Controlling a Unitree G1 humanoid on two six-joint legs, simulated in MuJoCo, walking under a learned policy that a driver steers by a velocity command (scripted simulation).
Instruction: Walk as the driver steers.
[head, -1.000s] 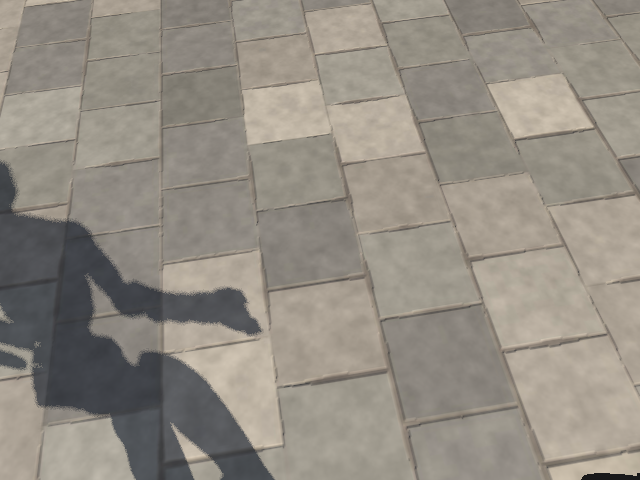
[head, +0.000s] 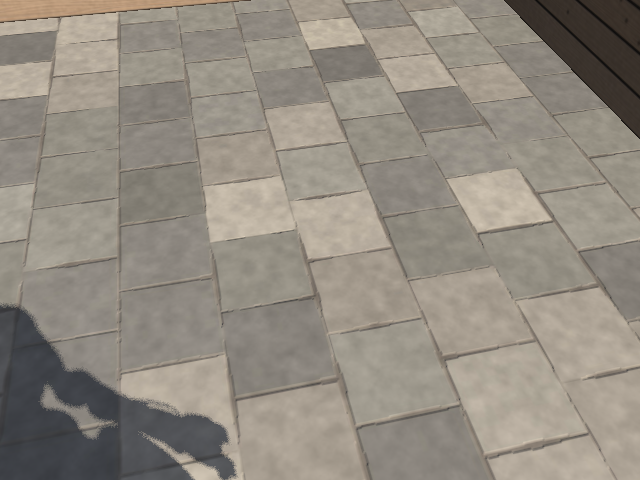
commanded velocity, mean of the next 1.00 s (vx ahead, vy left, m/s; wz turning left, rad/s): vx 0.45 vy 0.00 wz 0.00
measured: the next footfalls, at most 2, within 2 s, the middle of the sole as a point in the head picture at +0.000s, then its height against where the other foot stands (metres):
right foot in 0.50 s outside the picture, level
left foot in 1.06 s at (289, 406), level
